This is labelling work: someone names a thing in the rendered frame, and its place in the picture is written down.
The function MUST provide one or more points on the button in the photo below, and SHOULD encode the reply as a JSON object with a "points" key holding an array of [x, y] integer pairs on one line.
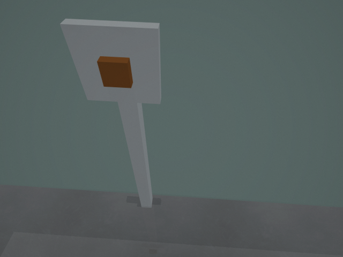
{"points": [[115, 71]]}

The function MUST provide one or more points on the panel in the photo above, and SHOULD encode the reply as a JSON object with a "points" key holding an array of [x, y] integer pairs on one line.
{"points": [[140, 41]]}

